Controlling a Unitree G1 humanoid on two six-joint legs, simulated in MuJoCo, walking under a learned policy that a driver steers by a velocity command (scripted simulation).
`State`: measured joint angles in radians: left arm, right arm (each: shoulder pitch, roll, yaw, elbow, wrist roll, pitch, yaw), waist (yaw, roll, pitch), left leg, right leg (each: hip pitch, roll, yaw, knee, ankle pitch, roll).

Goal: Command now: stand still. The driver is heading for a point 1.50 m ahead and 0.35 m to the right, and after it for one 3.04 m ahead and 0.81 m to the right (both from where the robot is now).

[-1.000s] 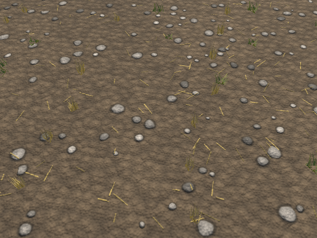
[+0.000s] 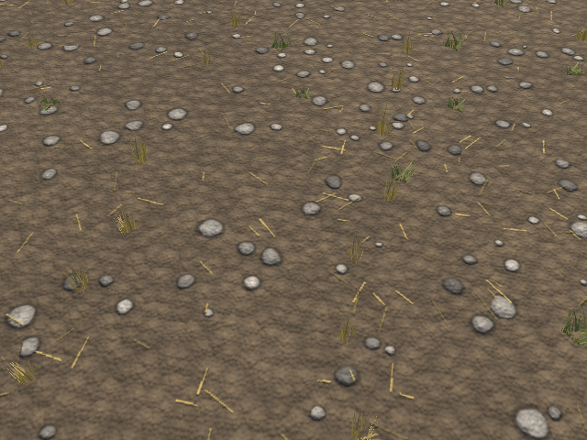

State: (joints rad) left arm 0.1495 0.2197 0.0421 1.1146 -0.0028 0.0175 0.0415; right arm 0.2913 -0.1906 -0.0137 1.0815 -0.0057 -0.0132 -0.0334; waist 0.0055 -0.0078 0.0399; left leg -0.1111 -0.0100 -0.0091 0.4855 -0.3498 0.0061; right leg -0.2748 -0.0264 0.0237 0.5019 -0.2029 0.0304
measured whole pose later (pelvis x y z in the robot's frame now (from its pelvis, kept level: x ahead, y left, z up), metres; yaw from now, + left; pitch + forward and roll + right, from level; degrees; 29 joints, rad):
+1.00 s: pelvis +0.00 +0.00 +0.00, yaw -1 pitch -1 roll +0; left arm 0.21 0.19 0.03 1.12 -0.01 0.02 0.05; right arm 0.38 -0.16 0.00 1.08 0.00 -0.02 -0.04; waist 0.00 -0.01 0.04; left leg -0.12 0.00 0.00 0.49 -0.35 0.00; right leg -0.29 -0.02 0.03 0.51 -0.21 0.02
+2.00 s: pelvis +0.33 +0.02 -0.02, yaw +0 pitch +1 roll +0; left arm 0.41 0.23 0.03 1.04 -0.03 -0.09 0.00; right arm 0.06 -0.23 -0.05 0.87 0.01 -0.11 0.04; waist 0.02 -0.01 0.05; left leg -0.48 -0.02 0.07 0.60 -0.15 0.07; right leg -0.19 -0.02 0.06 1.12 -0.45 -0.03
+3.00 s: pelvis +0.90 -0.02 +0.00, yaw -3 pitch +2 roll -2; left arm 0.43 0.23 0.06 1.01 -0.02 -0.07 0.01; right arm -0.01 -0.23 -0.05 0.85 0.02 -0.10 0.03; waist 0.09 0.03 0.01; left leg -0.55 0.06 -0.02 0.49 0.01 0.02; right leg 0.05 0.03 -0.01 0.26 -0.36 -0.01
